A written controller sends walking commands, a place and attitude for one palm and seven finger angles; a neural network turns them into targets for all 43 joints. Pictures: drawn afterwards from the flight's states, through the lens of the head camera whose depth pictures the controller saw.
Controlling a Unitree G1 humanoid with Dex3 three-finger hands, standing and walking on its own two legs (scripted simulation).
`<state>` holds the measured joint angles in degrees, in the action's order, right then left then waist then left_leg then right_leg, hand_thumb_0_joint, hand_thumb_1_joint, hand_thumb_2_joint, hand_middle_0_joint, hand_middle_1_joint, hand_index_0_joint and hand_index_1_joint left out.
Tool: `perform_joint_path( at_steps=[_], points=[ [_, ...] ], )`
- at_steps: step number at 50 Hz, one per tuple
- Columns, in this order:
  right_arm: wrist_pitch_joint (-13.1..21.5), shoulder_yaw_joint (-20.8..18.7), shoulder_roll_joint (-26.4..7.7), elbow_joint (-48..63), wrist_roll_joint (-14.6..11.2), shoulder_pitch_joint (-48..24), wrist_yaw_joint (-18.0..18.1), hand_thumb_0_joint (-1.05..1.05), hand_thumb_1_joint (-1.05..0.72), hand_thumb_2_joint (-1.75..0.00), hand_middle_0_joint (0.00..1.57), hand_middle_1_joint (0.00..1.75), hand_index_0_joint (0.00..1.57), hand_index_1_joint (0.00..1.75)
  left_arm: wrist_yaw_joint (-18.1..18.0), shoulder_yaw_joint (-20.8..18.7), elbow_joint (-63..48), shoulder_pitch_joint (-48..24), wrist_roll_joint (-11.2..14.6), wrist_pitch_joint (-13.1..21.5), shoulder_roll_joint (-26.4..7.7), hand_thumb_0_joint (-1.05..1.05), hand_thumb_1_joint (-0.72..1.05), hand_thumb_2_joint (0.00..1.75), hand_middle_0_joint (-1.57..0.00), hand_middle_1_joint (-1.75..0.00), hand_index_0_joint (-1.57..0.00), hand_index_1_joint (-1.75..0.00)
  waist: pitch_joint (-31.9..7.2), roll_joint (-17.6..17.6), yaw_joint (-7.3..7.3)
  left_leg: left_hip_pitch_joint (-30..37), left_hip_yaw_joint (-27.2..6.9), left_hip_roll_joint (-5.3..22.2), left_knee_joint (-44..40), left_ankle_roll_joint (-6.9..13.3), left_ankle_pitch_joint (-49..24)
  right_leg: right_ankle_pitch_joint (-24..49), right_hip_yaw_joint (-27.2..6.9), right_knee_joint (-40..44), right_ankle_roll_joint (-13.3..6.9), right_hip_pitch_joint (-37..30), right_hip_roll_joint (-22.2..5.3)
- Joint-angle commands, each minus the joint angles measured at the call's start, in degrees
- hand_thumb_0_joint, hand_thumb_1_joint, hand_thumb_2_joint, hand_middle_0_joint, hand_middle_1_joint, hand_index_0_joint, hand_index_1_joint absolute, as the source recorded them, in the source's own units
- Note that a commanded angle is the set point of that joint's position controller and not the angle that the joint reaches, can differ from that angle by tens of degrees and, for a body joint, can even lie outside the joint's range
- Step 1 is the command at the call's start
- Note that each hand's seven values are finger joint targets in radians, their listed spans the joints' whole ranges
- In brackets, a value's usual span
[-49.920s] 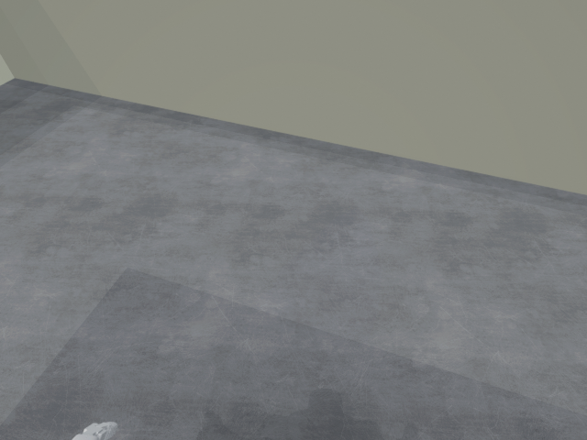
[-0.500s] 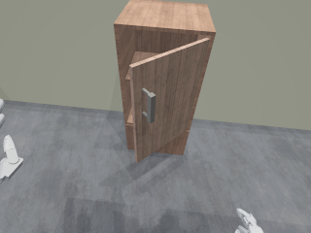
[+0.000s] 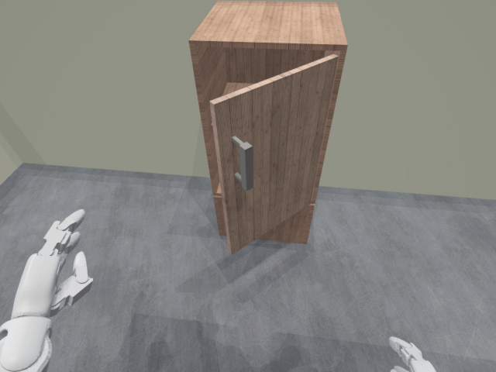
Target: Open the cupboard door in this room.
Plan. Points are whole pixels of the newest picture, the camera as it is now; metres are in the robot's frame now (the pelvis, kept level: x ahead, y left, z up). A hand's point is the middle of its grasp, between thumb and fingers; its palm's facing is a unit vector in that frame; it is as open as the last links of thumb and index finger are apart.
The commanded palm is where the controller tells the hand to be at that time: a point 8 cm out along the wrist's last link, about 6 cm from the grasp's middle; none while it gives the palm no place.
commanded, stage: let the arm hang, fingers relaxed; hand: left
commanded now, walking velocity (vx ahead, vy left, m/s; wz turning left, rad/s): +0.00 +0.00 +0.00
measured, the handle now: (241, 163) +0.60 +0.06 -0.02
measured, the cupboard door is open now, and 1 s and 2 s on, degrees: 44 44 44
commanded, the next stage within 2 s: look to check the result in 1.02 s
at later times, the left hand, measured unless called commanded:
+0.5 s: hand out of the picture -0.09 +0.20 -0.16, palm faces +0.06 -0.97 -0.23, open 7.3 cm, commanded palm none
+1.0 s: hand out of the picture +0.05 +0.19 -0.16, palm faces +0.04 -0.97 -0.23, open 7.4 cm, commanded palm none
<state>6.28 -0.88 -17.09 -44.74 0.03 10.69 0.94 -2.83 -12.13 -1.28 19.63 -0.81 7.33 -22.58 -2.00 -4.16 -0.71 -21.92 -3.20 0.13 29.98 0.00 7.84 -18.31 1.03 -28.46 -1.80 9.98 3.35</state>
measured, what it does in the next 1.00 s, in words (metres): stands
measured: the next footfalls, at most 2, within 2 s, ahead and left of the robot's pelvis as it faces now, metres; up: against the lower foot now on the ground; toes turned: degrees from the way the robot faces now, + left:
none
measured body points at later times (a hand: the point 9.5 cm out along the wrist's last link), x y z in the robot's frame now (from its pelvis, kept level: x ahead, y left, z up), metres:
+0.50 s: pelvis +0.00 +0.00 +0.00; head +0.02 +0.01 +0.45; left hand -0.09 +0.25 -0.15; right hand +0.00 -0.22 -0.16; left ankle +0.09 +0.11 -0.73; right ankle -0.04 -0.10 -0.73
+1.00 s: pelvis +0.01 +0.00 +0.01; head +0.01 -0.01 +0.46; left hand +0.04 +0.24 -0.15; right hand +0.05 -0.24 -0.15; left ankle +0.09 +0.11 -0.73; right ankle -0.04 -0.10 -0.73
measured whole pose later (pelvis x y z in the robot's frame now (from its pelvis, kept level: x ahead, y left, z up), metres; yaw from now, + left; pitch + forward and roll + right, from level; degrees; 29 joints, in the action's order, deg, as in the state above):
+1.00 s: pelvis +0.01 +0.00 +0.01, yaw +1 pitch -2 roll +0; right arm -0.7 -0.7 -11.4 -65.2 1.2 11.3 1.2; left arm -1.5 -0.6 63.8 12.1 -0.2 0.4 -10.7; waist 2.4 -0.9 0.6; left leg -15.3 -3.7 -1.5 23.9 0.0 6.1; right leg -18.0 1.7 -24.3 -1.9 4.0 1.6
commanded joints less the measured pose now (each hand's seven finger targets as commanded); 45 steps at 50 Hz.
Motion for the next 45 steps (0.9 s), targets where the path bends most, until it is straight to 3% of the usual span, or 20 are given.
perform_joint_path(
  at_steps=[1,2,3,4,6,8,9,11,13,14,16,18,21,30,35,39,40,45],
  points=[
    [-3.17,-2.28,-9.06,1.24,0.95,-3.27,-0.59,0.0,-0.9,-0.9,0.2,0.3,0.2,0.3,3.09,6.31,23.69,-3.19,-1.11,-6.06,-2.6,0.0,0.9,0.9,-0.2,-0.3,-0.2,-0.3,-0.92,14.32,0.83,4.15,-6.4,4.03,2.14,2.67,-3.79,3.55,-6.62,4.91,-2.36,7.17,-9.26],
    [-3.94,-2.26,-9.08,0.25,1.12,-3.15,-0.68,0.0,-0.9,-0.9,0.2,0.3,0.2,0.3,2.9,6.71,27.06,-5.73,-1.02,-6.19,-3.44,0.0,0.9,0.9,-0.2,-0.3,-0.2,-0.3,-0.05,16.29,1.32,5.34,-4.89,2.58,3.8,2.08,-3.15,3.65,-7.64,6.25,-3.44,8.49,-10.68],
    [-4.63,-2.12,-8.95,-1.27,1.36,-2.91,-0.67,0.0,-0.9,-0.9,0.2,0.3,0.2,0.3,2.63,7.3,30.65,-8.29,-0.85,-6.5,-3.48,0.0,0.9,0.9,-0.2,-0.3,-0.2,-0.3,0.95,14.93,1.84,6.66,-3.71,1.87,4.67,1.55,-2.59,3.4,-7.99,6.98,-4.34,9.78,-11.59],
    [-5.29,-1.88,-8.14,-2.04,1.55,-2.78,-0.6,0.0,-0.9,-0.9,0.2,0.3,0.2,0.3,2.3,7.91,34.03,-9.66,-0.72,-6.88,-3.37,0.0,0.9,0.9,-0.2,-0.3,-0.2,-0.3,1.98,11.2,2.01,8.47,-3.3,1.73,4.41,1.24,-2.94,3.27,-7.94,7.15,-4.8,10.7,-11.77],
    [-6.25,-0.77,-6.3,-4.27,1.87,-2.25,-0.57,0.0,-0.9,-0.9,0.2,0.3,0.2,0.3,1.94,9.13,40.49,-10.51,-0.35,-7.62,-2.31,0.0,0.9,0.9,-0.2,-0.3,-0.2,-0.3,3.8,3.25,2.11,7.91,-5.12,2.99,-0.77,1.44,-4.68,1.95,-6.44,5.74,-3.29,8.7,-9.47],
    [-6.36,-0.12,-6.29,-6.56,1.9,-3.06,-0.26,0.0,-0.9,-0.9,0.2,0.3,0.2,0.3,1.84,9.62,47.06,-7.52,0.06,-7.94,-1.44,0.0,0.9,0.9,-0.2,-0.3,-0.2,-0.3,4.11,-3.01,0.51,4.84,-9.19,4.76,-7.69,2.72,-2.04,-0.6,-5.15,4.59,-1.44,3.16,-6.54],
    [-6.33,-0.06,-6.51,-7.25,1.73,-3.32,-0.09,0.0,-0.9,-0.9,0.2,0.3,0.2,0.3,1.89,9.51,49.75,-5.98,0.08,-7.94,-1.92,0.0,0.9,0.9,-0.2,-0.3,-0.2,-0.3,3.96,-4.2,-0.24,4.31,-9.75,4.8,-9.08,2.93,-0.41,-0.81,-5.06,5.28,-1.35,1.02,-6.54],
    [-6.5,0.11,-4.93,-9.7,1.57,-2.02,0.2,0.0,-0.9,-0.9,0.2,0.3,0.2,0.3,2.03,9.73,54.59,-4.04,0.32,-7.99,0.05,0.0,0.9,0.9,-0.2,-0.3,-0.2,-0.3,2.92,-4.84,-0.04,4.97,-9.33,4.29,-10.85,2.51,5.08,-2.14,-4.85,6.4,-1.55,0.07,-6.7],
    [-6.58,-0.03,-3.58,-11.81,1.42,-0.43,0.57,0.0,-0.9,-0.9,0.2,0.3,0.2,0.3,2.0,9.57,58.13,-2.12,0.4,-7.66,1.63,0.0,0.9,0.9,-0.2,-0.3,-0.2,-0.3,1.25,-5.44,0.25,7.43,-7.84,3.8,-10.4,2.08,5.43,-1.19,-5.44,8.01,-1.9,-0.03,-7.19],
    [-6.61,-0.17,-3.64,-12.58,1.28,0.63,0.77,0.0,-0.9,-0.9,0.2,0.3,0.2,0.3,1.95,9.54,59.38,-1.64,0.38,-7.44,1.59,0.0,0.9,0.9,-0.2,-0.3,-0.2,-0.3,0.65,-2.77,0.4,8.99,-7.56,3.76,-9.51,2.04,3.77,-0.38,-5.19,8.7,-2.0,-0.07,-7.17],
    [-6.66,-0.27,-2.31,-14.41,1.13,2.31,1.0,0.0,-0.9,-0.9,0.2,0.3,0.2,0.3,1.86,9.89,61.75,-0.68,0.51,-7.31,3.39,0.0,0.9,0.9,-0.2,-0.3,-0.2,-0.3,0.22,-1.38,1.0,11.22,-6.66,3.83,-8.66,1.96,2.08,0.56,-4.8,9.65,-2.0,0.93,-7.67],
    [-6.96,-0.37,-1.48,-15.82,1.05,3.32,1.19,0.0,-0.9,-0.9,0.2,0.3,0.2,0.3,1.7,10.16,63.52,0.26,0.58,-7.39,4.3,0.0,0.9,0.9,-0.2,-0.3,-0.2,-0.3,2.47,-1.02,1.26,11.39,-6.46,3.81,-8.75,1.93,2.95,-0.62,-4.4,10.43,-2.01,2.81,-7.66],
    [-7.16,-0.75,-1.2,-16.8,0.96,4.38,1.36,0.0,-0.9,-0.9,0.2,0.3,0.2,0.3,1.48,10.3,65.17,1.15,0.48,-7.43,4.86,0.0,0.9,0.9,-0.2,-0.3,-0.2,-0.3,5.32,2.69,1.43,11.03,-6.63,3.95,-9.25,2.26,3.85,-1.83,-3.93,11.05,-2.08,4.31,-7.6],
    [-7.21,-1.27,-0.54,-18.5,1.09,3.81,1.16,0.0,-0.9,-0.9,0.2,0.3,0.2,0.3,1.07,10.22,66.35,2.23,0.32,-7.25,4.71,0.0,0.9,0.9,-0.2,-0.3,-0.2,-0.3,7.42,5.74,1.24,11.04,-5.99,3.55,-9.66,2.34,5.44,-4.87,-3.93,11.44,-2.24,6.13,-8.02],
    [-6.98,-1.08,-0.28,-18.77,1.3,3.16,0.94,0.0,-0.9,-0.9,0.2,0.3,0.2,0.3,1.06,10.02,65.93,0.91,0.27,-7.24,4.09,0.0,0.9,0.9,-0.2,-0.3,-0.2,-0.3,7.76,3.26,1.1,10.41,-6.06,3.46,-10.6,2.26,4.96,-4.53,-3.82,10.9,-2.1,5.52,-8.19],
    [-6.66,-0.9,-0.74,-18.35,1.26,2.24,0.9,0.0,-0.9,-0.9,0.2,0.3,0.2,0.3,1.08,9.89,65.46,-0.07,0.23,-7.1,3.87,0.0,0.9,0.9,-0.2,-0.3,-0.2,-0.3,7.28,3.54,0.52,9.75,-6.3,3.76,-11.13,2.36,3.11,-2.41,-3.64,10.66,-1.8,3.65,-8.06],
    [-6.7,-0.79,-0.26,-18.46,1.34,1.79,0.85,0.0,-0.9,-0.9,0.2,0.3,0.2,0.3,1.07,10.04,65.42,-0.47,0.26,-7.15,4.11,0.0,0.9,0.9,-0.2,-0.3,-0.2,-0.3,8.42,3.16,0.58,9.41,-5.98,3.38,-10.96,2.16,2.87,-2.3,-3.88,11.13,-1.75,4.08,-8.38],
    [-6.43,-0.59,-0.24,-18.48,1.38,1.9,0.83,0.0,-0.9,-0.9,0.2,0.3,0.2,0.3,1.06,9.83,64.62,-2.37,0.35,-6.84,3.7,0.0,0.9,0.9,-0.2,-0.3,-0.2,-0.3,7.04,3.39,0.86,10.64,-4.92,3.38,-9.34,1.79,-2.57,1.38,-3.98,11.6,-1.65,2.57,-8.82]
  ],
)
